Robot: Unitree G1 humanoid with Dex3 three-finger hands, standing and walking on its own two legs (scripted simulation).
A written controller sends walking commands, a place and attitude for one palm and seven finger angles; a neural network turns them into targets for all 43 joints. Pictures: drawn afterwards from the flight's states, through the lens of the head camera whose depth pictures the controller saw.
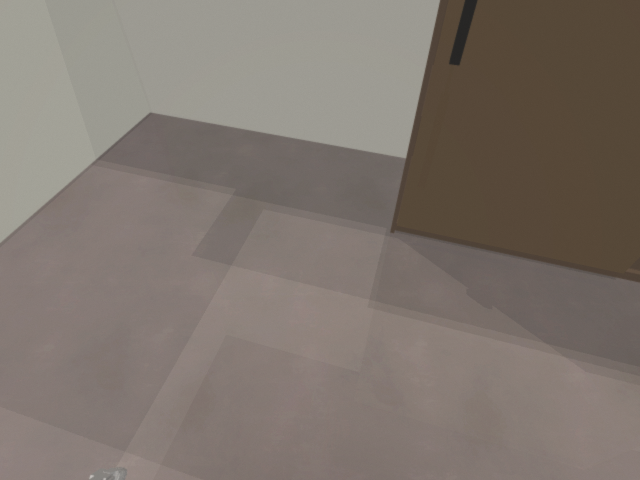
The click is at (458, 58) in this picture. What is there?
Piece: wardrobe's sliding door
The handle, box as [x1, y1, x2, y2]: [449, 0, 476, 64]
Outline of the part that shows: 476,0 465,0 449,63 459,64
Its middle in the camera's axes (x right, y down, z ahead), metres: +0.38 -0.58 +1.03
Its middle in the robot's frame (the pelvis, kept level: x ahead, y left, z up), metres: +1.19 -0.31 +0.11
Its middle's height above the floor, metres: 0.88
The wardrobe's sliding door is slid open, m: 0.00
